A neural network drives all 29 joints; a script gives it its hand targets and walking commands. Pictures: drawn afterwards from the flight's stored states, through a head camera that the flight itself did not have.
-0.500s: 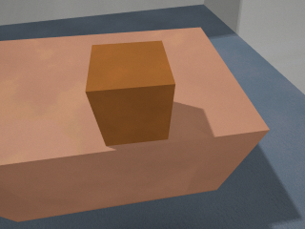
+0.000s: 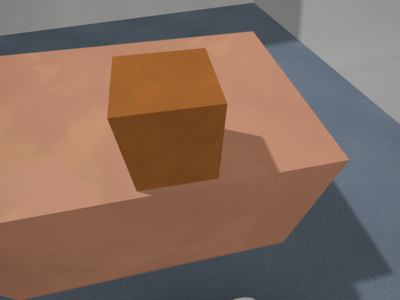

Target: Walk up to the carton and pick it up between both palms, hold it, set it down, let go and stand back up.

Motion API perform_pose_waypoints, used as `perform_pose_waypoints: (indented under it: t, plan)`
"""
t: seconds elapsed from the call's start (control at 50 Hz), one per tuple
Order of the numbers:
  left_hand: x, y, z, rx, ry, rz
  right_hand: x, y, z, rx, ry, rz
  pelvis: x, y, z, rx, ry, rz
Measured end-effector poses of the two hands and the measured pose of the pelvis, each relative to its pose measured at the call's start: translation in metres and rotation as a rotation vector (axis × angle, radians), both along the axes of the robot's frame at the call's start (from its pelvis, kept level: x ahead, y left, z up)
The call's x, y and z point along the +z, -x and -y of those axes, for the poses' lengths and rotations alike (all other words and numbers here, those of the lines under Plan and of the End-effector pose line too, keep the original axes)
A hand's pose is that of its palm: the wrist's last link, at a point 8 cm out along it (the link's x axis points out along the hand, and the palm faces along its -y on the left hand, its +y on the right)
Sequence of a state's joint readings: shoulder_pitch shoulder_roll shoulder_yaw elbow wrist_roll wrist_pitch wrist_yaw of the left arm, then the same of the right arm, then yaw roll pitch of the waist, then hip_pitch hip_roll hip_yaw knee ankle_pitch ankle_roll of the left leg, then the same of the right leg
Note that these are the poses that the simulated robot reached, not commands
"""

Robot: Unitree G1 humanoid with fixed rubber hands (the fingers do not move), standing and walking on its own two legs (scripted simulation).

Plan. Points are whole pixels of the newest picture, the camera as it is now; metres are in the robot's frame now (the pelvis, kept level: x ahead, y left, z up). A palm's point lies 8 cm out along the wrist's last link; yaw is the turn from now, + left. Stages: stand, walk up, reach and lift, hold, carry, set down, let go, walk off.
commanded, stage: walk up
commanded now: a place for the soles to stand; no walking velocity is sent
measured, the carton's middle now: (169, 122) +0.49 +0.06 +0.06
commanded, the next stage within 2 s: reach and lift in 0.58 s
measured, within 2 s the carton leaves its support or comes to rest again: neither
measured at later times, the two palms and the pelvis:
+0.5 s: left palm out of the picture +0.11 +0.25 -0.10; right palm out of the picture +0.02 -0.26 -0.11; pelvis +0.00 +0.01 +0.01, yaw -3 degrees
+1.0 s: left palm out of the picture +0.12 +0.23 -0.08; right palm (320, 296) +0.14 -0.24 -0.08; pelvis -0.04 -0.03 +0.00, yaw +6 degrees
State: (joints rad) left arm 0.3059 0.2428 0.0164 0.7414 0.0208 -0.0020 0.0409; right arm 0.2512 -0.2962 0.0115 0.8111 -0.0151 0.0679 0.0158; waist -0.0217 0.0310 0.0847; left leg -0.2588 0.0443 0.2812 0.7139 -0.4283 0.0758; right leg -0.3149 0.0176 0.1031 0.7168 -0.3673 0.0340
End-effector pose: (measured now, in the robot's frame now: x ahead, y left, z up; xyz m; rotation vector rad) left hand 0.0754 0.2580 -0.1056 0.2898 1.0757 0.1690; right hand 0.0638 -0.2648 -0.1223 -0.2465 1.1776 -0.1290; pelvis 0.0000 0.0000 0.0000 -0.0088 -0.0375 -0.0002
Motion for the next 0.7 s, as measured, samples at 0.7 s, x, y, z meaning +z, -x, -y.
perform_pose_waypoints:
  t: [0.7]
  plan:
    - [-0.016,-0.043,0.007,0.024,0.046,-0.116,-0.009,-0.007,0.014,-0.005,-0.008,0.076,-0.015,0.024,0.002,0.041,0.013,-0.032]
